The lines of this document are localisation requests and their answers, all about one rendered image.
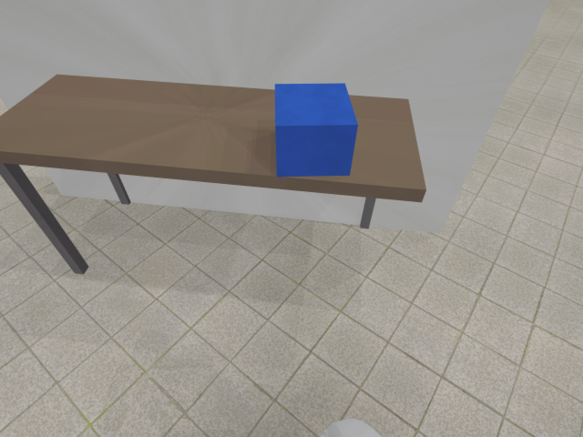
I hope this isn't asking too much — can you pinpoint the robot right thigh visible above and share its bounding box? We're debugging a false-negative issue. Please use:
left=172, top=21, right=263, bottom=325
left=320, top=419, right=382, bottom=437

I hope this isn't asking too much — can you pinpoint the carton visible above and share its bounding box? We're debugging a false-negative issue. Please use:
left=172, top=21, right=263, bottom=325
left=275, top=84, right=358, bottom=177

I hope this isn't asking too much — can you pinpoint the table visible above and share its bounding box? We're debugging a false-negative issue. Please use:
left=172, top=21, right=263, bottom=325
left=0, top=75, right=426, bottom=274

